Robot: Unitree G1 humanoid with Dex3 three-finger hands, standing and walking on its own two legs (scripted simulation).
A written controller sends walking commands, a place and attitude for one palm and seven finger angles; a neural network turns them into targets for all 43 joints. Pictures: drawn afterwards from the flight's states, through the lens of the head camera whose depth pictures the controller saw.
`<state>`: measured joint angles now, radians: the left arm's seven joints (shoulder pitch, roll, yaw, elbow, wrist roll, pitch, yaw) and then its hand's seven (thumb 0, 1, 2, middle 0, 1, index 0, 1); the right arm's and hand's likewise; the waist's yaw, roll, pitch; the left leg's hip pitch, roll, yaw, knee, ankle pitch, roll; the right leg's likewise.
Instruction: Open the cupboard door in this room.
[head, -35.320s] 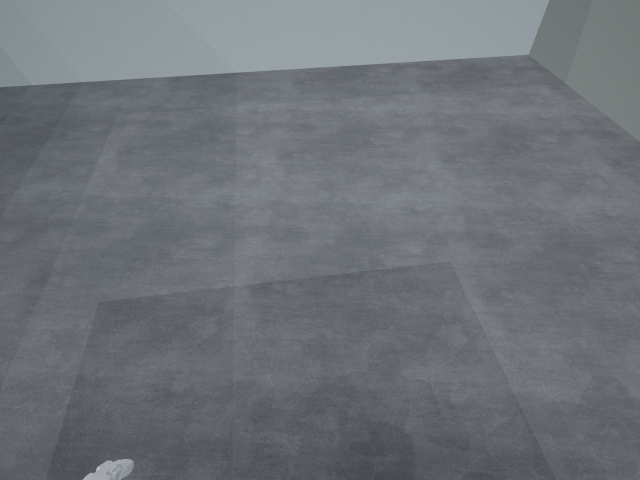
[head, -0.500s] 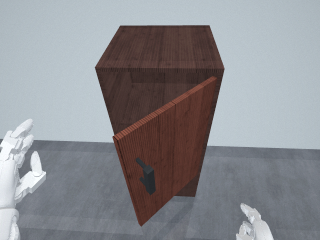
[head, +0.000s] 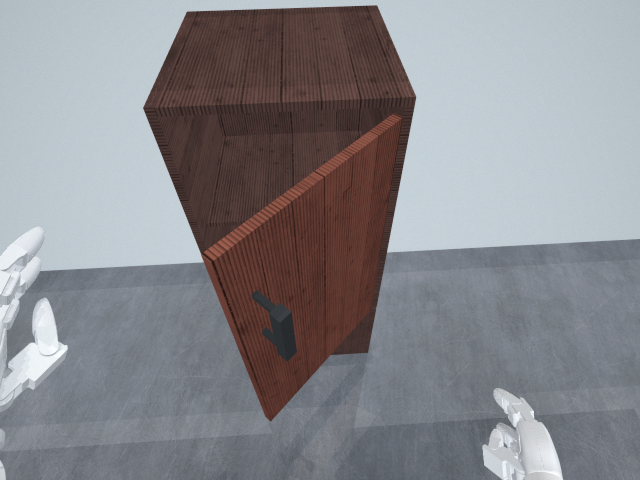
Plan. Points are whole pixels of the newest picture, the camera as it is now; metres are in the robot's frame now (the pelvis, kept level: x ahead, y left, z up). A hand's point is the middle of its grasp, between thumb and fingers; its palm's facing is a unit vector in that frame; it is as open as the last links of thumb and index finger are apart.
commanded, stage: step back with the hand held close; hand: left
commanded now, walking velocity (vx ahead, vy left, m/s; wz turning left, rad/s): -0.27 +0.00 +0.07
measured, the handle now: (274, 325) +0.33 +0.09 -0.03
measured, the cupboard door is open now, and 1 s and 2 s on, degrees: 45 45 45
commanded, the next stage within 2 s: stop stepping back and stand still in 0.80 s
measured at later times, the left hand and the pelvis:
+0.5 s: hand out of the picture +0.08 +0.29 +0.15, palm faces +0.53 -0.70 -0.48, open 7.4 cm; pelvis -0.09 +0.01 -0.03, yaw +5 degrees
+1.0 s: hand out of the picture -0.01 +0.25 +0.16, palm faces +0.43 -0.79 -0.44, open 7.4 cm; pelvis -0.22 +0.00 -0.02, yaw -3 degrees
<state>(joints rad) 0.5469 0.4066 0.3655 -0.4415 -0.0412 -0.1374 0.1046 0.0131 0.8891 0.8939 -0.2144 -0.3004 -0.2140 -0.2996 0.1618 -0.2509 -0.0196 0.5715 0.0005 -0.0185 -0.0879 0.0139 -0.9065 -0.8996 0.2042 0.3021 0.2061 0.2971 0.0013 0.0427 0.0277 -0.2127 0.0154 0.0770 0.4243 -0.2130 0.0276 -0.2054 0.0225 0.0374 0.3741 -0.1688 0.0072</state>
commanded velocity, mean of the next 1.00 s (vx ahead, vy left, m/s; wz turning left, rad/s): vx -0.27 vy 0.02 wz -0.01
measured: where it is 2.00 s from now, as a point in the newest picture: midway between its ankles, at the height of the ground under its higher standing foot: outside the picture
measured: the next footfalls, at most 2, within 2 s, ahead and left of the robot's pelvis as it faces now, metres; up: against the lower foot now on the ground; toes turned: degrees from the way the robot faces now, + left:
right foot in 0.92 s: -0.30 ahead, -0.13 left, +0.00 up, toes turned +1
left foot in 1.10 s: -0.14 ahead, +0.09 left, +0.00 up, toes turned -1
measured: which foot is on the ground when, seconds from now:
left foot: down 0.00-0.92, up 0.94-1.00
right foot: down 0.00-0.62, up 0.64-0.90, down 0.92-1.00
